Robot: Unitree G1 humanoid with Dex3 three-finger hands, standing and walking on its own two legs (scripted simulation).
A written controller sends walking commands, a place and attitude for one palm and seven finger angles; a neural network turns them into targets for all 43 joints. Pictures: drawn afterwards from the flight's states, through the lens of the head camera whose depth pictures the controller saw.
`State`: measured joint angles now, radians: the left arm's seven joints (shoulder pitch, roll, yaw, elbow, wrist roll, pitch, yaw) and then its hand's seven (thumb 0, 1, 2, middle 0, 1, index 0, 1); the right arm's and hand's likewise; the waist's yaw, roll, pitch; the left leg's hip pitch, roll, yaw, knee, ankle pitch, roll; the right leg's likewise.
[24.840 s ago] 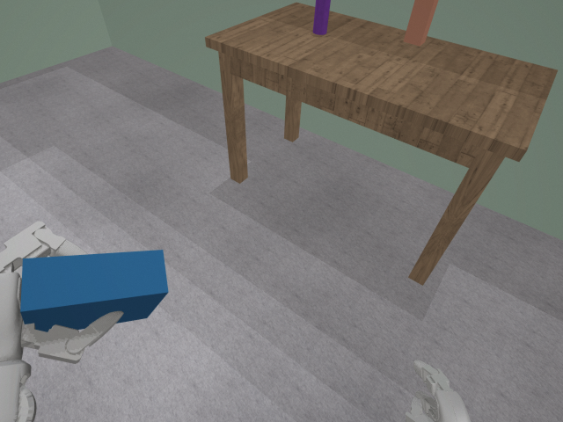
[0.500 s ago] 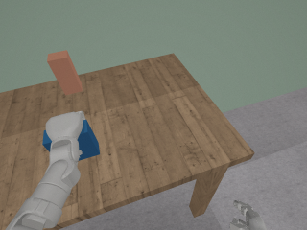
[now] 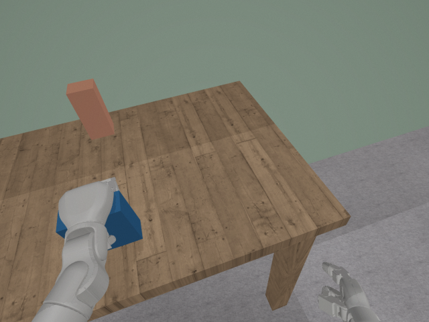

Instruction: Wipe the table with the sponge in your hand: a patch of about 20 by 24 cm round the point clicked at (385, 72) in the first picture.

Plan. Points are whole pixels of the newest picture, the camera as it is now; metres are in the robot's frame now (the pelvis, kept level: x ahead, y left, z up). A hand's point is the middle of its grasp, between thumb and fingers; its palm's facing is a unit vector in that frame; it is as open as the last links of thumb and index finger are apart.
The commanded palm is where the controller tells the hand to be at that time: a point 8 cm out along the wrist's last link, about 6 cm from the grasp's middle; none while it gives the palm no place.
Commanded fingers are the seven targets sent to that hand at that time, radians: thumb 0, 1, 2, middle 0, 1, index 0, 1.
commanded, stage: wipe back along the middle lane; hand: left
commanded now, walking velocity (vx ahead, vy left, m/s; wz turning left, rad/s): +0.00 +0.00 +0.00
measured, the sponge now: (107, 229) +0.28 +0.27 +0.01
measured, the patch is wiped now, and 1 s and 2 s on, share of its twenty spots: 0.60 0.65 0.85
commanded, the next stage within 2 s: slide across to the third lane in 0.12 s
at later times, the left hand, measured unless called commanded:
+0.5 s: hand (109, 227) +0.26 +0.24 +0.06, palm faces -0.01 -0.05 -1.00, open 9.2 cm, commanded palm +0.24 +0.20 +0.10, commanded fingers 0.00 0.10 1.30 -1.20 -1.60 -1.20 -1.60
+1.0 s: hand (143, 215) +0.29 +0.18 +0.06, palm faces +0.00 -0.04 -1.00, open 9.2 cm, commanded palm +0.26 +0.15 +0.11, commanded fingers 0.00 0.10 1.30 -1.20 -1.60 -1.20 -1.60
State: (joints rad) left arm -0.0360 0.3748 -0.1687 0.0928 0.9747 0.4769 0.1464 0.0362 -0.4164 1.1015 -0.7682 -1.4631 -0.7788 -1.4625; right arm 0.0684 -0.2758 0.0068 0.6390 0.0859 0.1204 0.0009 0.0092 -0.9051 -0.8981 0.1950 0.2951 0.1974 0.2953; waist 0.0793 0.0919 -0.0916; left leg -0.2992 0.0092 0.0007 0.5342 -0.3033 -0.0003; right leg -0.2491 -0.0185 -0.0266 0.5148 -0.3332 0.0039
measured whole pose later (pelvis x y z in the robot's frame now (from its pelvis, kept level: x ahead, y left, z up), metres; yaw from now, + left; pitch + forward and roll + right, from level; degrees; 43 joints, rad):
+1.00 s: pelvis -0.03 -0.02 +0.00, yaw +1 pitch +2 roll +1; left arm -0.30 0.23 -0.40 0.33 0.99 0.55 0.15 0.01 -0.45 1.11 -0.79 -1.46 -0.82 -1.40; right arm 0.01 -0.25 0.01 0.71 0.09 0.11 0.01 0.01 -0.91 -0.90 0.19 0.30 0.20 0.30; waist 0.11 0.10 -0.09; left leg -0.30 0.01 -0.03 0.52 -0.26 -0.02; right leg -0.26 -0.02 -0.05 0.55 -0.32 -0.02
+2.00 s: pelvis -0.04 -0.03 +0.00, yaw +0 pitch +8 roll +0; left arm -0.72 0.32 -0.16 0.95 0.99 0.38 0.20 0.00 -0.51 1.16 -0.84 -1.41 -0.87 -1.36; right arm 0.17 -0.27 -0.01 0.76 0.08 0.11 -0.05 0.01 -0.91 -0.90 0.20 0.30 0.20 0.30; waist -0.01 0.06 -0.11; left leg -0.46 0.04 -0.01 0.56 -0.24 -0.02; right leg -0.43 0.02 -0.03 0.57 -0.29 -0.03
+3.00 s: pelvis -0.02 +0.01 -0.01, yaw -2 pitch +14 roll -2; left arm -0.86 0.40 -0.11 1.09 1.00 0.34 0.26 -0.01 -0.49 1.15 -0.81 -1.45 -0.83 -1.42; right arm 0.29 -0.25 -0.03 0.79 0.06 0.12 0.00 0.01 -0.90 -0.90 0.20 0.30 0.20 0.30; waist -0.06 0.05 -0.15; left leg -0.56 0.04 0.02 0.61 -0.30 0.01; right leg -0.50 0.01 0.00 0.54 -0.29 0.01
